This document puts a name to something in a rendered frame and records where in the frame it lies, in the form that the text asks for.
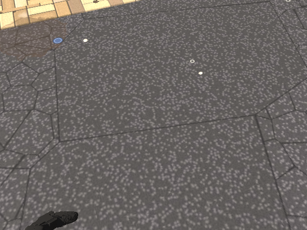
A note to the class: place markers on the robot left hand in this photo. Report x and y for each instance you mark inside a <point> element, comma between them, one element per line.
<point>51,220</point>

